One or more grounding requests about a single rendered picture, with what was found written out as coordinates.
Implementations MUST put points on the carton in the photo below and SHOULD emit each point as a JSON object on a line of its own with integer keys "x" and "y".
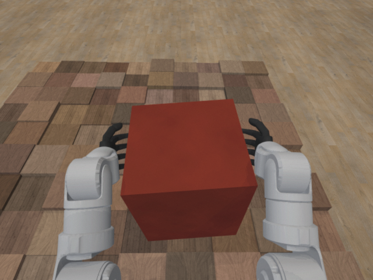
{"x": 187, "y": 170}

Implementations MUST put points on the robot left hand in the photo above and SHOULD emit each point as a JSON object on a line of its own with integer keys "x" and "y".
{"x": 109, "y": 141}

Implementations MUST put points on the left robot forearm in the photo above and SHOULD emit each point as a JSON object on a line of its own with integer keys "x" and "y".
{"x": 87, "y": 214}

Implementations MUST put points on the robot right hand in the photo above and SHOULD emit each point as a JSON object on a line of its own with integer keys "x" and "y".
{"x": 262, "y": 135}

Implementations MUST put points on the right robot forearm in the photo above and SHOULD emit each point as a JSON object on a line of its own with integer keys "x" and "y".
{"x": 288, "y": 193}

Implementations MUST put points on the left robot upper arm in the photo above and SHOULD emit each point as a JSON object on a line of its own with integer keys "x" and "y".
{"x": 90, "y": 270}

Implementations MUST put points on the right robot upper arm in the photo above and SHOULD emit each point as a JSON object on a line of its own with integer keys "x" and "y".
{"x": 288, "y": 266}

